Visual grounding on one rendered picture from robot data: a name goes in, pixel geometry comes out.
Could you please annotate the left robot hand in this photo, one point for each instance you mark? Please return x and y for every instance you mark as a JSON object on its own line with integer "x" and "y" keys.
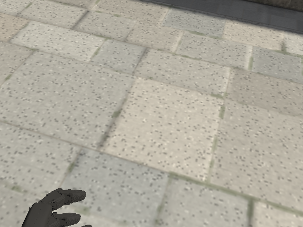
{"x": 40, "y": 213}

